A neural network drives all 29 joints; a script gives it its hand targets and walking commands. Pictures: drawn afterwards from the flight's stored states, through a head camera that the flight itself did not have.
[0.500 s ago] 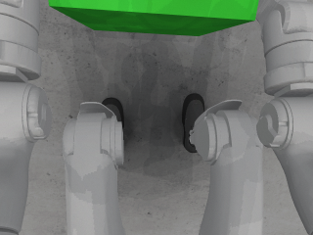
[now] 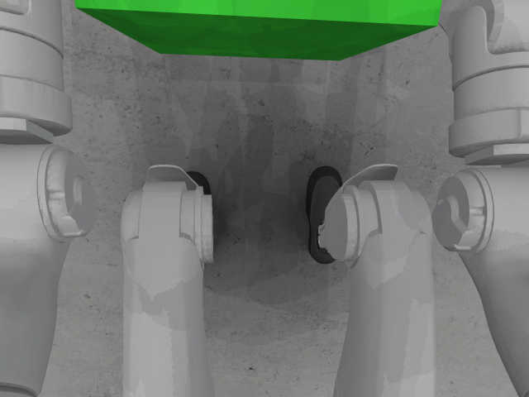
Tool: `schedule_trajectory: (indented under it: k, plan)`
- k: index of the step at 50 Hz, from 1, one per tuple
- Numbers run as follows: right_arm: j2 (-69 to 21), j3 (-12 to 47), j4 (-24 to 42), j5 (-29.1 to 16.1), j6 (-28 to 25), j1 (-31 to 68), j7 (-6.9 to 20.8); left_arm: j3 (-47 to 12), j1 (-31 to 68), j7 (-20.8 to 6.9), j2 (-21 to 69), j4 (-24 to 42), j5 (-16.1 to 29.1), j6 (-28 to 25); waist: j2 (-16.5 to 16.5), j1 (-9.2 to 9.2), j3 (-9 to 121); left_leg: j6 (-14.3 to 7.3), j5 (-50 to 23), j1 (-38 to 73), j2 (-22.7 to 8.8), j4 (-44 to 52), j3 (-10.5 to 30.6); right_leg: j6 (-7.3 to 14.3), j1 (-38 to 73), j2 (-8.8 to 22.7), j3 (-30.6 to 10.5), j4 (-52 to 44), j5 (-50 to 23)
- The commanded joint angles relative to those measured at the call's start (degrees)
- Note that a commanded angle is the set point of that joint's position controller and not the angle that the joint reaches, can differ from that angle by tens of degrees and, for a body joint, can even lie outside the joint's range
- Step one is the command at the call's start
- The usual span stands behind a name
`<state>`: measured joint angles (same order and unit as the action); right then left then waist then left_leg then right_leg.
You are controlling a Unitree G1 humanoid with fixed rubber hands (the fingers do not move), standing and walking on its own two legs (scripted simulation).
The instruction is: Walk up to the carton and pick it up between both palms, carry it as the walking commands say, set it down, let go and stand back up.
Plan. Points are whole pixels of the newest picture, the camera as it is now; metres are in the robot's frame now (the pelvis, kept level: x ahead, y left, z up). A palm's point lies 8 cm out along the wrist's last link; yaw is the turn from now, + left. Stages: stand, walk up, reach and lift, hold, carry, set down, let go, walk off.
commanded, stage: reach and lift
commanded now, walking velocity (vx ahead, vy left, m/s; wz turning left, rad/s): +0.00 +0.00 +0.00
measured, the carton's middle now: out of the picture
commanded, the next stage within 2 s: none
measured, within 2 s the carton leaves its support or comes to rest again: neither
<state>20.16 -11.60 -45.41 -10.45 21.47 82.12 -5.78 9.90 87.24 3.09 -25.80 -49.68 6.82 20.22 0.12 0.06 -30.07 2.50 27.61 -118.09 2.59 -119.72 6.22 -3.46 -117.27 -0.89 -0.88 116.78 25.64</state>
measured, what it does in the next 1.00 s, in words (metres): rises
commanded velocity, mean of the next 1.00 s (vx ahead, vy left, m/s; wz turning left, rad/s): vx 0.00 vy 0.00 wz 0.00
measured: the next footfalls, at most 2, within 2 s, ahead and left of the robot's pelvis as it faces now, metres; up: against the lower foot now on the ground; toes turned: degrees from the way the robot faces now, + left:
none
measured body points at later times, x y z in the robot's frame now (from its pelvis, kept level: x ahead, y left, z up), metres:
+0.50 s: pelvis -0.01 -0.01 +0.05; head +0.33 +0.01 +0.33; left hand +0.56 +0.22 -0.04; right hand +0.56 -0.17 -0.05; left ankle +0.15 +0.14 -0.37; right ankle +0.16 -0.13 -0.37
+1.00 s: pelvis -0.01 +0.00 +0.10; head +0.31 +0.02 +0.41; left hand +0.55 +0.22 +0.03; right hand +0.54 -0.16 +0.02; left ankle +0.15 +0.14 -0.37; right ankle +0.16 -0.13 -0.37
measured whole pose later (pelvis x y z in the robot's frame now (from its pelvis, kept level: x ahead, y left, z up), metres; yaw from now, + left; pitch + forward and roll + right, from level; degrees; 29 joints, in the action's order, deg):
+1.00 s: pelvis -0.01 +0.00 +0.10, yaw +2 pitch +19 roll -2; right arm 15.3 -18.2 -37.3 -5.2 28.0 73.3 -4.2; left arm 14.3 78.3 2.3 -21.1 -43.6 3.8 24.9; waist -0.5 0.1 -29.9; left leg 2.7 25.0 -95.2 3.1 -101.3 6.2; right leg -2.7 -94.1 -0.9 -1.0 99.0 23.9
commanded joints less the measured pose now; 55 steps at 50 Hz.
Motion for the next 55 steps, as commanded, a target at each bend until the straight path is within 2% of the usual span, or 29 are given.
schedule_trajectory:
  k: [1, 4, 6, 7, 9, 10, 11, 13, 16, 18, 20, 22, 24, 25, 27, 28, 31, 33, 36, 37, 41, 44, 45, 47, 49, 50, 53, 54, 55]
  plan:
    - [-62.79, 22.34, 24.82, -4.78, -1.77, 44.35, 15.02, -20.76, 30.5, -19.28, 66.38, 15.59, 7.04, 0.85, -3.51, -2.07, 135.85, -2.71, -10.02, 45.36, 4.16, 14.58, -13.53, 2.24, 44.48, -7.35, 10.27, -10.94, -9.33]
    - [-63.46, 19.77, 20.98, -3.22, -1.58, 45.6, 16.04, -19.17, 31.43, -20.21, 66.78, 11.84, 5.33, 1.33, -5.47, -1.64, 129.63, -2.78, -5.04, 43.24, 4.02, 16.31, -13.12, 2.84, 39.3, -7.13, 9.85, -12.67, -4.03]
    - [-63.45, 19.2, 22.61, -2.35, -1.3, 44.75, 16.22, -20.06, 30.14, -21.06, 67.85, 11.67, 5.47, 1.81, -5.11, -3.57, 132.27, -2.75, -5.85, 43.98, 4.12, 16.77, -12.94, 2.55, 42.46, -6.96, 9.86, -14.06, -5.77]
    - [-63.04, 19.75, 23.55, -2.02, -0.99, 45.19, 16.08, -20.49, 32.47, -21.36, 67.58, 13.13, 6.46, 1.78, -4.28, -4.81, 133.59, -2.67, -5.49, 43.83, 4.22, 16.81, -13.06, 2.59, 44.24, -6.79, 9.56, -14.77, -6.16]
    - [-62.75, 20.96, 25.32, -2.6, -0.63, 45.55, 16.23, -20.65, 31.85, -21.28, 66.76, 14.65, 6.21, 1.96, -4.66, -3.51, 137.73, -2.77, -7.62, 46.24, 4.37, 17.58, -12.97, 2.41, 46.32, -6.73, 9.26, -14.95, -8.03]
    - [-64.06, 21.75, 26.11, -2.94, -0.07, 44.89, 16.19, -21.06, 33.22, -21.18, 66.44, 17.91, 7.19, 1.73, -2.23, -4.26, 141.28, -2.75, -8.68, 47.11, 4.66, 17.3, -12.82, 1.9, 48.72, -6.91, 9.57, -14.72, -9.72]
    - [-64.68, 23.36, 29.23, -3.92, 0.02, 44.26, 16.05, -22.37, 33.52, -21.17, 67.01, 20.31, 7.73, 1.81, -3.08, -3.43, 145.07, -2.76, -11.21, 48.92, 4.93, 17.07, -13.17, 2.13, 52.02, -7.0, 8.78, -14.86, -12.68]
    - [-62.69, 24.31, 34.95, -4.69, 0.08, 45.8, 15.53, -22.51, 29.59, -21.02, 68.18, 18.89, 9.02, 2.56, -2.08, -4.49, 149.54, -2.67, -14.45, 51.84, 5.18, 17.0, -12.95, 1.75, 54.69, -7.28, 9.18, -14.77, -15.46]
    - [-64.05, 25.03, 33.27, -4.61, 1.11, 43.53, 15.65, -19.99, 25.03, -20.99, 66.9, 18.27, 6.84, 3.24, -1.75, -1.0, 147.01, -2.98, -14.63, 49.92, 5.56, 18.3, -13.43, 1.65, 55.84, -7.04, 8.05, -16.08, -15.6]
    - [-65.33, 24.38, 31.72, -3.69, 1.54, 44.7, 16.0, -18.63, 26.6, -21.18, 66.54, 17.95, 6.17, 3.06, -0.29, -1.04, 142.57, -3.39, -11.08, 46.93, 5.67, 19.96, -12.97, 1.38, 54.46, -7.14, 7.95, -17.6, -12.23]
    - [-65.33, 23.93, 31.15, -2.73, 1.86, 44.51, 16.11, -19.45, 29.76, -21.42, 67.68, 19.71, 6.83, 3.06, -0.35, -2.78, 143.46, -3.12, -10.22, 46.52, 5.82, 21.24, -12.82, 1.57, 55.92, -6.98, 7.5, -19.11, -12.5]
    - [-68.48, 24.75, 29.39, -3.2, 2.46, 42.54, 16.15, -19.95, 32.53, -21.49, 65.68, 23.3, 6.76, 2.77, -1.06, -1.57, 145.61, -3.11, -9.06, 48.41, 5.91, 22.25, -12.88, 1.59, 58.68, -7.13, 6.79, -20.05, -12.01]
    - [-67.6, 23.65, 29.85, -2.81, 2.4, 42.23, 16.19, -21.06, 32.03, -21.68, 67.38, 21.17, 6.98, 3.4, -2.22, -3.71, 145.95, -2.73, -9.27, 51.11, 5.96, 22.73, -12.69, 1.71, 57.84, -7.35, 7.18, -21.14, -11.66]
    - [-66.8, 22.8, 28.15, -2.58, 2.55, 42.55, 16.29, -20.25, 31.85, -21.61, 66.1, 20.05, 6.13, 3.48, -3.34, -2.89, 143.51, -2.77, -7.84, 50.79, 5.76, 23.41, -12.33, 1.76, 54.7, -7.3, 7.35, -21.14, -9.31]
    - [-65.87, 20.65, 26.82, -1.26, 2.24, 42.79, 16.51, -19.89, 28.6, -22.15, 68.29, 14.02, 5.32, 4.46, -4.35, -4.06, 139.32, -2.71, -5.33, 50.84, 5.52, 25.2, -12.12, 2.11, 52.58, -7.06, 7.82, -23.02, -6.05]
    - [-67.54, 22.0, 28.23, -1.69, 2.28, 42.32, 16.7, -20.82, 30.55, -22.13, 68.65, 18.88, 6.07, 3.74, -3.9, -3.77, 142.24, -2.62, -6.73, 51.91, 5.84, 25.33, -12.18, 2.14, 55.32, -7.18, 7.46, -23.4, -8.03]
    - [-66.28, 22.08, 30.74, -1.25, 2.3, 40.91, 16.71, -23.2, 29.17, -22.26, 70.73, 20.4, 7.83, 3.95, -3.4, -6.88, 148.51, -2.19, -10.89, 55.53, 6.26, 24.96, -11.49, 2.1, 58.14, -7.43, 7.74, -23.57, -12.79]
    - [-67.12, 24.06, 31.8, -2.05, 2.97, 39.11, 16.85, -23.21, 27.73, -22.22, 70.42, 21.19, 8.1, 4.2, -2.57, -5.79, 151.34, -2.07, -14.06, 57.74, 6.24, 25.98, -11.8, 1.72, 62.12, -7.6, 7.6, -24.35, -15.72]
    - [-65.5, 22.52, 30.93, -0.93, 2.99, 38.57, 17.26, -23.23, 27.28, -22.07, 71.92, 21.39, 8.15, 4.44, -3.77, -6.8, 148.65, -1.65, -12.71, 58.84, 6.19, 27.09, -11.31, 2.35, 58.94, -7.56, 7.88, -25.13, -13.37]
    - [-65.93, 22.2, 30.94, -1.16, 3.08, 39.47, 17.38, -21.61, 26.9, -22.01, 71.15, 20.88, 7.53, 4.46, -3.73, -5.53, 146.83, -1.96, -11.77, 58.06, 6.38, 27.9, -11.52, 2.32, 59.54, -7.45, 7.03, -26.35, -11.96]
    - [-65.93, 22.21, 31.86, -0.72, 2.87, 38.71, 17.76, -22.88, 23.3, -21.99, 74.64, 18.82, 7.68, 4.95, -2.79, -7.03, 148.17, -1.66, -12.88, 60.36, 6.34, 29.26, -10.24, 2.5, 60.3, -7.62, 7.45, -27.42, -13.6]
    - [-68.21, 22.66, 30.03, -1.22, 3.43, 36.3, 18.26, -23.87, 27.53, -21.68, 73.57, 24.73, 7.99, 4.35, -4.67, -6.93, 148.97, -1.3, -13.55, 63.89, 6.37, 31.08, -10.52, 2.52, 62.31, -7.93, 7.57, -28.59, -14.38]
    - [-68.18, 21.99, 29.52, -0.49, 3.22, 35.29, 18.24, -22.87, 24.03, -21.94, 73.59, 21.27, 6.98, 4.72, -4.62, -5.84, 146.97, -1.54, -13.01, 62.67, 6.5, 31.1, -10.85, 2.69, 62.76, -7.75, 6.66, -29.31, -13.43]
    - [-68.34, 22.3, 29.76, 0.05, 3.05, 36.97, 18.25, -23.27, 24.82, -22.4, 74.59, 19.74, 7.43, 4.56, -2.05, -7.14, 144.99, -1.71, -10.45, 59.8, 6.42, 32.06, -10.67, 2.48, 64.42, -7.36, 6.33, -30.85, -12.21]
    - [-67.78, 22.89, 31.49, -0.42, 3.07, 37.87, 18.45, -23.69, 24.51, -22.49, 74.85, 19.79, 7.56, 4.73, -2.82, -6.98, 145.81, -1.71, -10.96, 62.1, 6.32, 33.52, -10.48, 2.38, 65.38, -7.48, 6.62, -31.6, -12.35]
    - [-67.95, 21.71, 27.51, 0.19, 3.38, 36.79, 18.5, -23.08, 25.68, -22.41, 74.3, 19.39, 7.13, 4.64, -3.42, -6.65, 143.51, -1.62, -9.36, 61.17, 6.29, 33.98, -10.19, 2.54, 63.15, -7.45, 6.5, -31.44, -10.73]
    - [-67.68, 23.87, 35.0, -1.53, 3.57, 37.6, 18.28, -25.93, 26.25, -22.15, 74.23, 24.37, 8.51, 5.2, -3.88, -7.29, 152.36, -1.55, -12.12, 68.18, 6.57, 34.79, -9.9, 2.35, 68.08, -7.81, 6.77, -32.34, -13.44]
    - [-68.81, 24.58, 32.61, -1.84, 4.02, 36.87, 18.42, -25.18, 25.72, -21.97, 74.15, 23.54, 8.77, 5.14, -3.2, -6.18, 151.84, -1.66, -12.26, 67.71, 6.45, 35.06, -10.17, 2.23, 68.82, -7.69, 6.13, -32.63, -13.14]
    - [-67.61, 23.5, 32.26, -1.38, 4.14, 37.2, 18.41, -25.64, 27.26, -21.97, 73.8, 24.24, 8.67, 5.36, -3.77, -7.22, 151.11, -1.22, -10.79, 67.78, 6.55, 35.48, -10.19, 2.43, 67.76, -7.74, 6.34, -33.18, -11.86]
